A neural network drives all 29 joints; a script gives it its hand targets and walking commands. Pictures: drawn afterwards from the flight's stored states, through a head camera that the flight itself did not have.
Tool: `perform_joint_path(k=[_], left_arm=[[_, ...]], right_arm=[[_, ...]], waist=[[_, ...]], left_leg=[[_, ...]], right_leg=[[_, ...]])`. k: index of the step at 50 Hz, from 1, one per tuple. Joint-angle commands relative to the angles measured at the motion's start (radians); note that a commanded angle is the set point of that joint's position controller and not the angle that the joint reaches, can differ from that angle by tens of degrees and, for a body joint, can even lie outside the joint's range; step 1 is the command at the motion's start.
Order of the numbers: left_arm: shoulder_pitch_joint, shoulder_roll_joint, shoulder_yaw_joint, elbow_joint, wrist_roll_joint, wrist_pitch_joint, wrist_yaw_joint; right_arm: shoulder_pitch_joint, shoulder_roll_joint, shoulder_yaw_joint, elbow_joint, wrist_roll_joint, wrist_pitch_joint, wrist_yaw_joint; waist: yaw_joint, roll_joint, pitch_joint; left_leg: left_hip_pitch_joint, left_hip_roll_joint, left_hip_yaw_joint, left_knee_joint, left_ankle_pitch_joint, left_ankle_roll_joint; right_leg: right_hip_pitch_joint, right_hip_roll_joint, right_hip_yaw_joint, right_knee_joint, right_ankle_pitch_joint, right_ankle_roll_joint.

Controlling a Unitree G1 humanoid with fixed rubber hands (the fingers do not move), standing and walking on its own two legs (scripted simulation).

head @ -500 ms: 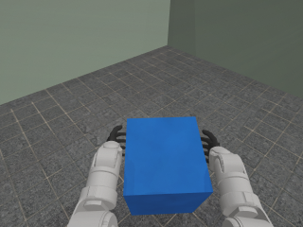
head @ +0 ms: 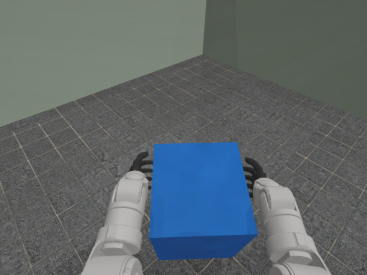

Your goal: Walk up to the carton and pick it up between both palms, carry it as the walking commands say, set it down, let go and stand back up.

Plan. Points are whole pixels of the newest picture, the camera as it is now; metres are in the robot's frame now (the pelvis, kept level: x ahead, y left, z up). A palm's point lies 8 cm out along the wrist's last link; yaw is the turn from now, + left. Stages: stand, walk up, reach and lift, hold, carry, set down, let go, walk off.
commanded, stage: hold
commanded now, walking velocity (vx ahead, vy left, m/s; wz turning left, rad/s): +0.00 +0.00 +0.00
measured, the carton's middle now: (195, 204) +0.30 +0.01 -0.03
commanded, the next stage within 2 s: carry in 0.54 s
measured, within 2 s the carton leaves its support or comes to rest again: neither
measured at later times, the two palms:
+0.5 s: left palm (135, 179) +0.31 +0.16 +0.05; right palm (258, 187) +0.31 -0.13 +0.05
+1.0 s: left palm (100, 184) +0.28 +0.23 +0.07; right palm (231, 181) +0.29 -0.06 +0.08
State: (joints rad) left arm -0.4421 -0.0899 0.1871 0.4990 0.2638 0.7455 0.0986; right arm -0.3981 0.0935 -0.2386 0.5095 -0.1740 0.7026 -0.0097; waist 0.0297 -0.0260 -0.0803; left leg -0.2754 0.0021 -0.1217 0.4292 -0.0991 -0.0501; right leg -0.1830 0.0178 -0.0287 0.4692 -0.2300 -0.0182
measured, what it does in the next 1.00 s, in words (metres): lifts its right foot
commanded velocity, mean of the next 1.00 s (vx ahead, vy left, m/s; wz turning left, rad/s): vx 0.00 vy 0.15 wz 0.00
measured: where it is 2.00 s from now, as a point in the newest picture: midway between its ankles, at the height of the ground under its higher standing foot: outside the picture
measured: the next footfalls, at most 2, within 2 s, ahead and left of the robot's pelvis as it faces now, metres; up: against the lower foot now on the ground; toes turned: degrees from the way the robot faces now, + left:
right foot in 1.10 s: +0.03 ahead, -0.06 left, +0.00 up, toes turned -4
left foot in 1.34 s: +0.08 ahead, +0.24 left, +0.00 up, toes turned +6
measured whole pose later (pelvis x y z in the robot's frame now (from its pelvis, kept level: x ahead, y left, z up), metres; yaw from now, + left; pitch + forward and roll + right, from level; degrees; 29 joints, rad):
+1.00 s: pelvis +0.01 +0.06 -0.02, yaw +1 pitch +0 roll +0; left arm -0.27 -0.11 0.13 -0.16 0.15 1.15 0.11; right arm -0.28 0.16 -0.13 -0.18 -0.16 1.20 -0.07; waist 0.03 -0.03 -0.07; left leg -0.43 -0.04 0.04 0.72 -0.28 0.07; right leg -0.42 -0.06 -0.03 0.99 -0.51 0.04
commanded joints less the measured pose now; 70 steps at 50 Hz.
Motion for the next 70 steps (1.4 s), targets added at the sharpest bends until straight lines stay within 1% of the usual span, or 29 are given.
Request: perform_joint_path(k=[1, 26, 27, 29, 31, 33, 34, 36, 40, 41, 42, 43, 44, 46, 50, 53, 54, 55, 56, 57, 58, 59, 62, 64, 66, 67, 68, 69, 70], left_arm=[[-0.477, -1.172, -0.453, -0.139, -0.301, -0.068, -0.433], [-0.467, -1.165, -0.454, -0.129, -0.3, -0.071, -0.436], [-0.507, -1.136, -0.472, -0.105, -0.313, -0.08, -0.381], [-0.536, -1.167, -0.526, -0.207, -0.351, -0.056, -0.352], [-0.596, -1.172, -0.57, -0.335, -0.387, -0.009, -0.322], [-0.58, -1.162, -0.585, -0.424, -0.397, 0.048, -0.288], [-0.566, -1.16, -0.601, -0.484, -0.408, 0.08, -0.269], [-0.54, -1.174, -0.654, -0.619, -0.443, 0.148, -0.227], [-0.398, -1.145, -0.652, -0.694, -0.465, 0.283, -0.168], [-0.346, -1.124, -0.644, -0.699, -0.467, 0.312, -0.154], [-0.311, -1.104, -0.646, -0.722, -0.47, 0.341, -0.142], [-0.285, -1.102, -0.669, -0.746, -0.484, 0.369, -0.124], [-0.286, -1.098, -0.695, -0.782, -0.504, 0.385, -0.117], [-0.295, -1.113, -0.729, -0.857, -0.543, 0.41, -0.114], [-0.281, -1.075, -0.755, -1.027, -0.573, 0.451, -0.08], [-0.229, -0.997, -0.717, -1.067, -0.553, 0.479, -0.059], [-0.189, -0.974, -0.695, -1.051, -0.546, 0.485, -0.058], [-0.147, -0.958, -0.685, -1.05, -0.544, 0.486, -0.057], [-0.134, -0.953, -0.678, -1.061, -0.535, 0.478, -0.055], [-0.133, -0.976, -0.673, -1.057, -0.524, 0.475, -0.051], [-0.151, -0.991, -0.679, -1.077, -0.53, 0.471, -0.052], [-0.154, -1.001, -0.684, -1.078, -0.533, 0.467, -0.056], [-0.08, -0.975, -0.659, -1.041, -0.514, 0.465, -0.046], [-0.063, -0.964, -0.66, -1.046, -0.514, 0.464, -0.042], [-0.062, -0.959, -0.67, -1.051, -0.514, 0.469, -0.042], [-0.051, -0.952, -0.667, -1.036, -0.507, 0.474, -0.042], [-0.061, -0.947, -0.686, -1.057, -0.509, 0.478, -0.042], [-0.116, -0.959, -0.709, -1.068, -0.519, 0.477, -0.045], [-0.132, -0.972, -0.72, -1.046, -0.524, 0.476, -0.052]], right_arm=[[-0.708, 1.091, 0.51, -0.272, 0.221, -0.085, 0.287], [-0.711, 1.084, 0.516, -0.28, 0.227, -0.089, 0.283], [-0.847, 1.042, 0.569, -0.367, 0.252, -0.07, 0.278], [-0.814, 1.059, 0.61, -0.452, 0.275, -0.029, 0.251], [-0.792, 1.08, 0.644, -0.507, 0.307, 0.031, 0.224], [-0.771, 1.085, 0.667, -0.541, 0.335, 0.101, 0.204], [-0.757, 1.102, 0.683, -0.564, 0.359, 0.136, 0.194], [-0.731, 1.127, 0.73, -0.656, 0.415, 0.208, 0.169], [-0.59, 1.076, 0.728, -0.787, 0.43, 0.336, 0.114], [-0.519, 1.052, 0.721, -0.806, 0.421, 0.363, 0.096], [-0.451, 1.015, 0.704, -0.819, 0.412, 0.385, 0.08], [-0.404, 1.011, 0.704, -0.84, 0.413, 0.407, 0.057], [-0.365, 1.002, 0.695, -0.868, 0.405, 0.42, 0.041], [-0.331, 1.012, 0.705, -0.947, 0.402, 0.44, 0.014], [-0.288, 1.002, 0.713, -1.077, 0.423, 0.477, -0.016], [-0.191, 0.973, 0.71, -1.05, 0.415, 0.514, -0.038], [-0.172, 0.958, 0.709, -1.037, 0.413, 0.522, -0.046], [-0.175, 0.95, 0.713, -1.057, 0.414, 0.525, -0.053], [-0.2, 0.943, 0.736, -1.104, 0.42, 0.528, -0.044], [-0.262, 0.958, 0.765, -1.147, 0.445, 0.525, -0.041], [-0.311, 0.969, 0.78, -1.172, 0.465, 0.519, -0.04], [-0.321, 0.972, 0.794, -1.183, 0.47, 0.515, -0.039], [-0.272, 0.949, 0.806, -1.172, 0.468, 0.521, -0.044], [-0.244, 0.933, 0.796, -1.166, 0.462, 0.524, -0.042], [-0.212, 0.918, 0.78, -1.148, 0.451, 0.528, -0.039], [-0.202, 0.909, 0.772, -1.141, 0.445, 0.529, -0.038], [-0.183, 0.896, 0.757, -1.137, 0.44, 0.527, -0.036], [-0.186, 0.908, 0.743, -1.121, 0.443, 0.523, -0.032], [-0.167, 0.908, 0.729, -1.097, 0.427, 0.521, -0.032]], waist=[[-0.037, -0.032, -0.332], [-0.033, -0.041, -0.328], [-0.043, 0.102, -0.37], [-0.02, 0.095, -0.384], [-0.02, -0.034, -0.307], [-0.01, -0.155, -0.234], [-0.012, -0.149, -0.214], [-0.026, -0.102, -0.236], [-0.036, -0.086, -0.345], [-0.036, -0.009, -0.378], [-0.031, 0.196, -0.393], [-0.044, 0.344, -0.362], [-0.038, 0.303, -0.352], [-0.036, 0.205, -0.344], [-0.033, 0.253, -0.375], [-0.019, 0.197, -0.436], [-0.005, 0.128, -0.479], [0.004, -0.039, -0.505], [-0.004, -0.352, -0.451], [-0.003, -0.309, -0.413], [-0.003, -0.187, -0.372], [-0.009, -0.137, -0.351], [-0.008, -0.223, -0.361], [-0.005, -0.298, -0.37], [-0.018, -0.185, -0.412], [-0.023, -0.079, -0.435], [-0.032, 0.165, -0.421], [-0.045, 0.301, -0.413], [-0.044, 0.282, -0.394]], left_leg=[[0.395, -0.133, 0.113, 0.005, -0.006, 0.03], [0.388, -0.136, 0.114, 0.007, -0.02, 0.035], [0.125, 0.152, 0.0, 0.042, 0.261, 0.035], [-0.019, 0.122, 0.023, 0.082, 0.173, 0.041], [-0.215, 0.043, 0.09, 0.197, -0.106, 0.022], [-0.331, 0.012, 0.148, 0.513, -0.344, 0.014], [-0.343, 0.04, 0.117, 0.554, -0.321, 0.02], [-0.289, 0.097, 0.066, 0.463, -0.242, 0.038], [-0.037, 0.012, 0.175, 0.117, -0.155, 0.058], [0.055, 0.052, 0.096, 0.036, -0.098, 0.076], [0.156, 0.202, -0.122, -0.01, 0.145, 0.13], [0.191, 0.32, -0.259, -0.006, 0.296, 0.226], [0.13, 0.308, -0.268, 0.003, 0.31, 0.27], [0.058, 0.254, -0.171, 0.011, 0.261, 0.27], [0.02, 0.184, -0.045, 0.037, 0.217, 0.252], [0.026, 0.142, -0.006, 0.168, 0.351, 0.217], [-0.102, 0.115, 0.021, 0.245, 0.367, 0.167], [-0.328, 0.065, 0.072, 0.337, 0.055, 0.112], [-0.541, -0.021, 0.188, 0.5, -0.43, 0.048], [-0.534, 0.064, 0.055, 0.635, -0.434, 0.056], [-0.525, 0.053, 0.057, 0.702, -0.403, 0.051], [-0.504, 0.077, 0.059, 0.65, -0.36, 0.049], [-0.347, 0.03, 0.169, 0.42, -0.321, 0.037], [-0.225, 0.013, 0.211, 0.25, -0.291, 0.042], [0.002, -0.004, 0.237, 0.033, -0.156, 0.057], [0.133, 0.061, 0.159, 0.021, -0.03, 0.078], [0.242, 0.246, -0.081, 0.043, 0.336, 0.157], [0.272, 0.312, -0.155, 0.066, 0.517, 0.239], [0.191, 0.312, -0.153, 0.036, 0.432, 0.268]], right_leg=[[-0.102, 0.031, 0.123, -0.198, -0.049, -0.008], [-0.121, 0.026, 0.129, -0.206, -0.086, -0.01], [-0.017, -0.111, 0.021, 0.066, 0.067, 0.005], [0.033, -0.134, 0.047, 0.069, 0.077, 0.007], [0.035, -0.257, 0.226, -0.043, -0.106, -0.035], [-0.075, -0.472, 0.431, -0.174, -0.241, -0.155], [-0.128, -0.5, 0.449, -0.205, -0.285, -0.188], [-0.144, -0.432, 0.337, -0.118, -0.116, -0.16], [-0.149, -0.283, 0.105, 0.143, 0.113, -0.06], [-0.202, -0.229, 0.055, 0.259, 0.079, -0.02], [-0.357, -0.136, -0.016, 0.42, -0.118, 0.029], [-0.525, -0.042, -0.112, 0.551, -0.4, 0.073], [-0.497, -0.055, -0.071, 0.621, -0.417, 0.069], [-0.454, -0.052, -0.056, 0.636, -0.363, 0.055], [-0.319, -0.027, -0.092, 0.465, -0.311, 0.049], [-0.116, -0.038, -0.11, 0.072, -0.119, 0.026], [0.067, -0.152, 0.001, 0.017, -0.033, 0.014], [0.27, -0.348, 0.207, 0.018, 0.29, -0.031], [0.275, -0.629, 0.54, -0.043, 0.521, -0.17], [0.239, -0.611, 0.547, -0.043, 0.562, -0.239], [0.194, -0.554, 0.443, -0.03, 0.581, -0.215], [0.166, -0.518, 0.358, -0.011, 0.563, -0.178], [0.114, -0.403, 0.159, 0.063, 0.747, -0.099], [0.062, -0.376, 0.11, 0.085, 0.698, -0.075], [-0.029, -0.289, 0.014, 0.212, 0.461, 0.0], [-0.15, -0.254, -0.018, 0.293, 0.23, 0.041], [-0.393, -0.151, -0.096, 0.437, -0.217, 0.097], [-0.506, -0.093, -0.122, 0.573, -0.478, 0.095], [-0.491, -0.09, -0.087, 0.681, -0.49, 0.083]])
